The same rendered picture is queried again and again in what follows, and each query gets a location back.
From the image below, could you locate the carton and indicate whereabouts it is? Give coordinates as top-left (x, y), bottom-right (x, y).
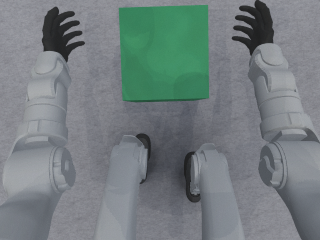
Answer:
top-left (119, 5), bottom-right (209, 103)

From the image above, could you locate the left robot shin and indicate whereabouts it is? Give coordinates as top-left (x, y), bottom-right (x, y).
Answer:
top-left (109, 135), bottom-right (143, 165)

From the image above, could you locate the right robot upper arm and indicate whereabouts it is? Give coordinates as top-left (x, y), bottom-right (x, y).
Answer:
top-left (258, 141), bottom-right (320, 240)

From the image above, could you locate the robot left forearm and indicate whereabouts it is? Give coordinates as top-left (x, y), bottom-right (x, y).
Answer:
top-left (2, 51), bottom-right (72, 195)

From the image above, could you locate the right robot hand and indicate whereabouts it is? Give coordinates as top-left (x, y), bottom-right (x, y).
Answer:
top-left (231, 0), bottom-right (274, 56)

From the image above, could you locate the left robot upper arm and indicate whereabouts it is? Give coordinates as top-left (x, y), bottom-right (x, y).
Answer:
top-left (0, 145), bottom-right (76, 240)

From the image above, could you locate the left robot hand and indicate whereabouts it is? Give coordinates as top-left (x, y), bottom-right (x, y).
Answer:
top-left (42, 6), bottom-right (85, 63)

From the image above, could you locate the robot left thigh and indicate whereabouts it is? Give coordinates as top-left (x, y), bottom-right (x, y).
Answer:
top-left (92, 142), bottom-right (148, 240)

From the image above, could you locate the robot right forearm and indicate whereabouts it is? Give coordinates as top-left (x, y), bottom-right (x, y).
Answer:
top-left (248, 43), bottom-right (320, 144)

